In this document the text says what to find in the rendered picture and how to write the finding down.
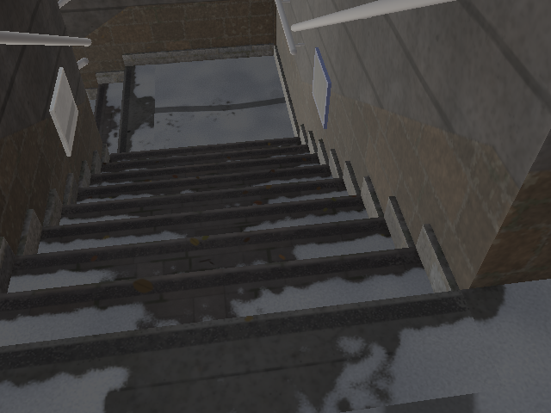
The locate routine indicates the stairs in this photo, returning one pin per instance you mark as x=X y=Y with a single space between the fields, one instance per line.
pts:
x=106 y=109
x=200 y=233

